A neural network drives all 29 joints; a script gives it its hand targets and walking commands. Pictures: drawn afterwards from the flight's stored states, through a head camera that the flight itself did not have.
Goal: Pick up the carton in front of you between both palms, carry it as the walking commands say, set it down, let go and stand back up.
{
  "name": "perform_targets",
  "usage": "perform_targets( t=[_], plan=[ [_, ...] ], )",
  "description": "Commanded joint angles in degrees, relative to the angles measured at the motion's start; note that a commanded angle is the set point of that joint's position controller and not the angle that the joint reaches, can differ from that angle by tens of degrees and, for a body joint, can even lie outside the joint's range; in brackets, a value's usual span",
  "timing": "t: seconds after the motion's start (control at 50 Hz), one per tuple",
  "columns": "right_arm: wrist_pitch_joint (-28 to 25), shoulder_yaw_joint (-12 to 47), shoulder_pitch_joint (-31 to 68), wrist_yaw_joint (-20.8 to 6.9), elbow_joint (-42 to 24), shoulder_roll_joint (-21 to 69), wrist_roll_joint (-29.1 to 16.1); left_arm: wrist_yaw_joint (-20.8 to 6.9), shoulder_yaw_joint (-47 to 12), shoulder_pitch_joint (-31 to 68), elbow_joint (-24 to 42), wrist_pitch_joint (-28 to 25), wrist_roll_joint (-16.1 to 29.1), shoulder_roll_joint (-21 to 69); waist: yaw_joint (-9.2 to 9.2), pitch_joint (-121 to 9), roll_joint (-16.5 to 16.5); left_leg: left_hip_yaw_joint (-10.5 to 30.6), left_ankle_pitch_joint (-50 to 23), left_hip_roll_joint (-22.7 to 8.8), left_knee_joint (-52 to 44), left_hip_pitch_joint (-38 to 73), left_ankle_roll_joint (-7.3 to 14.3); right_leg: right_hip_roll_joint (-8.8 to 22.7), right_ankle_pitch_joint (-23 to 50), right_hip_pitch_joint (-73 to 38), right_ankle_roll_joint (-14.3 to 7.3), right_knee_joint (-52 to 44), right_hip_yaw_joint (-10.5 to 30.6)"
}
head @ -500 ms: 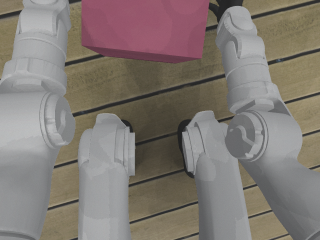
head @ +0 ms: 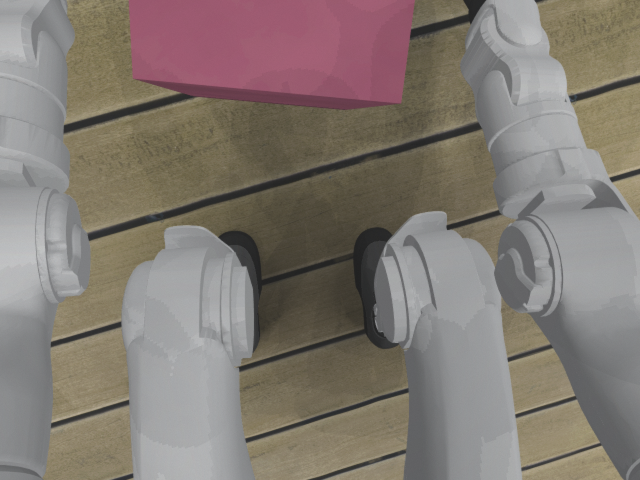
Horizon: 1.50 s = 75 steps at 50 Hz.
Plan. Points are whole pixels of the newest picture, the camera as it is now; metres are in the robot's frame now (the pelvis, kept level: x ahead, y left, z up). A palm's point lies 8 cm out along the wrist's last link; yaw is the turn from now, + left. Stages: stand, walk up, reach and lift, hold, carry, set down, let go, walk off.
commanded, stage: set down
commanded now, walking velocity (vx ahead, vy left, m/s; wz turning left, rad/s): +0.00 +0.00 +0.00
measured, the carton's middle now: out of the picture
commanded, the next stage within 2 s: let go in 1.00 s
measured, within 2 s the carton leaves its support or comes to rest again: neither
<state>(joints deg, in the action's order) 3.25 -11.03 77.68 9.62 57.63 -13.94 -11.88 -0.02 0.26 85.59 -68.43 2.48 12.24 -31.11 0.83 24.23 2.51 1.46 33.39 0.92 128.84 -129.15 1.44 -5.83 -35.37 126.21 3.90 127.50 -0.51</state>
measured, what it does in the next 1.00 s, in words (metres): rises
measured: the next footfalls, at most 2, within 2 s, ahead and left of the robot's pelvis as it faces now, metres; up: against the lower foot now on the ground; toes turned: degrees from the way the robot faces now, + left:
none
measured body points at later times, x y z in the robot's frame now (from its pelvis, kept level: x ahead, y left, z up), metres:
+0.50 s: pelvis +0.00 +0.00 +0.11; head +0.34 +0.04 +0.41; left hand +0.57 +0.25 -0.01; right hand +0.54 -0.14 +0.00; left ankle +0.11 +0.11 -0.33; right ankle +0.11 -0.12 -0.33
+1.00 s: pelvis +0.03 +0.01 +0.25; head +0.34 +0.05 +0.58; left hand +0.57 +0.26 +0.15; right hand +0.54 -0.15 +0.15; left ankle +0.11 +0.11 -0.33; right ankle +0.11 -0.12 -0.33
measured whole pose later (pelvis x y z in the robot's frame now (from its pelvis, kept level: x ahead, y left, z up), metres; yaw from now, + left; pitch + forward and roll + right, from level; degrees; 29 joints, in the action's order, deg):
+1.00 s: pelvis +0.03 +0.01 +0.25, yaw +2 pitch +46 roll -4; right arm 10.1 -19.5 57.7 8.1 39.8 -5.0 -0.9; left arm -5.7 14.2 69.0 -56.5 9.5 -2.1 -23.9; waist 3.1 -3.3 -0.1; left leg 2.8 21.3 2.8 73.9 -98.1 1.2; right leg -3.0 -22.8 95.4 2.6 72.4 1.7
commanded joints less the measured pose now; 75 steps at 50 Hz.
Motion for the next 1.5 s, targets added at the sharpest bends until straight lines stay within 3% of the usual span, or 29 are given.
perform_targets(
  t=[0.0,0.12,0.22,0.3,0.4,0.64,1.02,1.14,1.22,1.32,1.48],
  plan=[
    [-0.4,1.4,11.5,1.3,-10.0,-4.1,-1.6,-0.2,0.0,15.2,8.2,-0.4,1.3,-7.3,-0.70,-83.0,-6.5,-0.1,-27.0,-1.1,-10.5,47.1,-1.2,1.3,23.7,-31.7,-0.1,-9.1,-4.9],
    [3.3,-1.4,8.2,3.9,-19.7,-3.2,1.6,-0.4,4.3,12.8,16.5,3.7,-2.7,-8.0,-0.43,-91.1,-8.3,-2.5,-23.4,0.7,-16.8,51.0,-1.0,-0.2,20.9,-35.9,-0.9,-16.0,-5.5],
    [5.2,-5.0,4.4,3.3,-15.5,0.0,5.2,-1.6,7.1,9.0,12.2,5.2,-6.1,-4.6,0.87,-75.7,-8.0,-1.9,-16.5,0.8,-23.2,41.3,-0.7,0.0,15.0,-29.3,-0.9,-21.9,-5.0],
    [4.8,-6.6,3.8,2.0,-13.8,1.7,7.1,-2.5,8.1,7.9,10.1,4.7,-7.8,-2.4,1.40,-73.1,-7.7,-1.3,-16.4,0.9,-27.2,40.2,-1.0,0.1,14.8,-27.9,-0.7,-25.6,-5.0],
    [5.0,-7.3,3.1,1.4,-15.5,1.6,7.7,-2.7,9.6,7.6,10.9,4.9,-9.7,-2.9,1.03,-78.3,-8.3,-1.4,-18.4,1.4,-31.7,45.3,-1.2,0.0,15.9,-30.5,-0.2,-30.0,-5.3],
    [7.5,-6.5,-1.8,1.0,-25.1,0.8,7.0,-3.7,10.8,4.8,21.2,7.9,-10.1,-3.4,1.77,-91.3,-11.2,-1.5,-28.9,2.3,-43.3,67.8,-1.8,-0.3,21.1,-37.4,-0.2,-42.7,-6.2],
    [5.1,-9.0,-12.3,-2.4,-23.7,5.0,13.0,-5.6,16.1,-5.5,17.4,5.2,-16.4,1.8,1.62,-81.3,-8.6,0.4,-34.9,2.2,-64.9,78.8,-2.1,0.9,26.8,-51.6,1.0,-65.0,-3.5],
    [3.9,-7.0,-24.8,-5.1,-26.1,3.4,16.2,-3.0,17.2,-18.9,23.3,5.0,-19.6,6.3,0.87,-86.7,-8.9,1.3,-45.0,2.0,-70.3,94.0,-2.7,0.6,30.6,-57.3,0.1,-70.5,-3.6],
    [2.6,-4.4,-35.0,-7.8,-29.2,1.2,17.5,-1.1,16.1,-30.9,30.7,4.2,-19.0,9.9,1.32,-85.1,-7.5,1.9,-48.6,1.7,-74.4,100.0,-2.7,0.9,33.2,-63.1,-1.0,-74.6,-2.7],
    [1.0,-0.7,-44.6,-10.3,-31.0,0.7,15.6,-1.2,14.0,-41.5,37.2,1.9,-16.6,10.8,1.33,-75.8,-5.6,1.5,-43.3,1.6,-80.1,97.7,-2.5,2.3,34.9,-74.5,-1.9,-79.8,-0.7],
    [-2.1,2.7,-62.2,-12.2,-30.2,0.8,12.7,-2.1,11.4,-61.9,36.4,-1.5,-14.9,12.9,0.74,-63.0,-4.6,0.9,-39.0,1.4,-87.2,99.0,-2.0,3.7,38.1,-89.2,-2.0,-86.2,1.5]
  ],
)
